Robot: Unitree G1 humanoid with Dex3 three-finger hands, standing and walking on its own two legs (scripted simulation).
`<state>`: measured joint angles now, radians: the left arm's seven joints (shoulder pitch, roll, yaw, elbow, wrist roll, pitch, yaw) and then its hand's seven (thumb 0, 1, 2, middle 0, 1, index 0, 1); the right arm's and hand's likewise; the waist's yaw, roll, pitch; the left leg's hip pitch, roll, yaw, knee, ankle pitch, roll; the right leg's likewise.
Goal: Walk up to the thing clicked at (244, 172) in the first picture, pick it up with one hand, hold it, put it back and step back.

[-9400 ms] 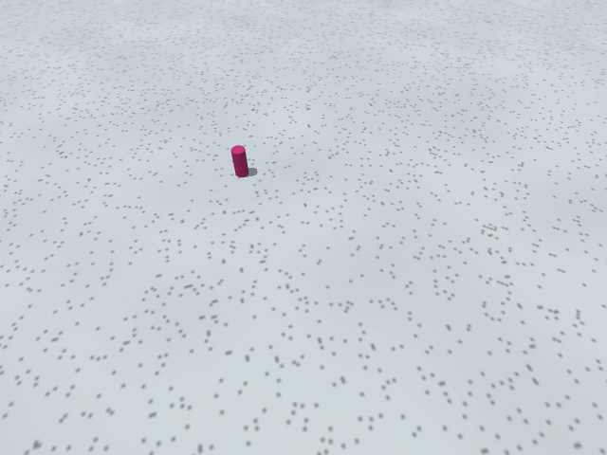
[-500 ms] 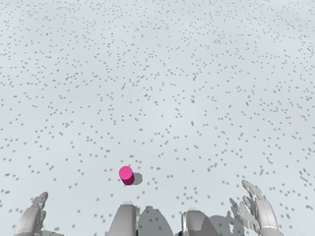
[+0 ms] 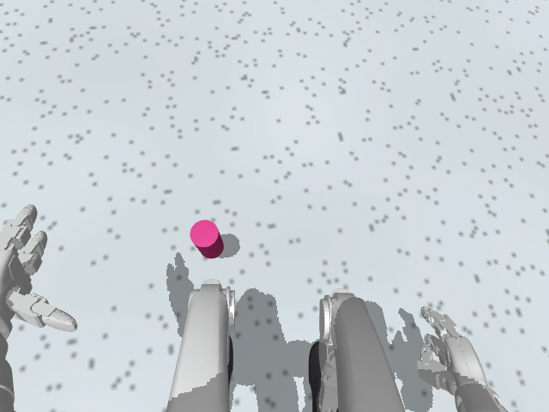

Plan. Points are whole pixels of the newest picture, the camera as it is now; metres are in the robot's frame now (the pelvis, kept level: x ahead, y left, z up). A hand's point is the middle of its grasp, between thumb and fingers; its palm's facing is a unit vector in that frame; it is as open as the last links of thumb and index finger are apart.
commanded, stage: go down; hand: left
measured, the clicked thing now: (208, 240) +0.43 +0.19 -0.45
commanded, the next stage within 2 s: approach in 1.32 s
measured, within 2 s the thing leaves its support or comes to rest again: neither
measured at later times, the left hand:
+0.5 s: hand (63, 245) +0.33 +0.36 -0.12, palm faces +0.09 -0.99 -0.11, open 17.3 cm
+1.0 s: hand (67, 232) +0.36 +0.37 -0.13, palm faces +0.06 -0.99 -0.10, open 17.6 cm
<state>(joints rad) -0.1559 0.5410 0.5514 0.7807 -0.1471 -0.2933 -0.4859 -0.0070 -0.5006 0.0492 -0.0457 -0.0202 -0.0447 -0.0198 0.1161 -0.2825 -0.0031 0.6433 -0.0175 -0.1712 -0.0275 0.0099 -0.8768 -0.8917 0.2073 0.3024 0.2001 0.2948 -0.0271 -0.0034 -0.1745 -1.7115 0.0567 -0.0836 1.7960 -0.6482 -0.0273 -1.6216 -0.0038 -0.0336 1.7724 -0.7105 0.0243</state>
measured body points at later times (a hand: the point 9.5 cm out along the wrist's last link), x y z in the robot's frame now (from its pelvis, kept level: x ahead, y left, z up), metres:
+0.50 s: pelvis -0.02 +0.00 -0.09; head +0.18 +0.05 +0.31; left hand +0.32 +0.41 -0.11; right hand +0.14 -0.28 -0.19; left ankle +0.07 +0.13 -0.49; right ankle +0.05 -0.14 -0.49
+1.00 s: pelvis -0.03 +0.00 -0.13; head +0.18 +0.05 +0.26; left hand +0.35 +0.42 -0.13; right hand +0.12 -0.28 -0.24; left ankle +0.06 +0.13 -0.49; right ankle +0.05 -0.14 -0.49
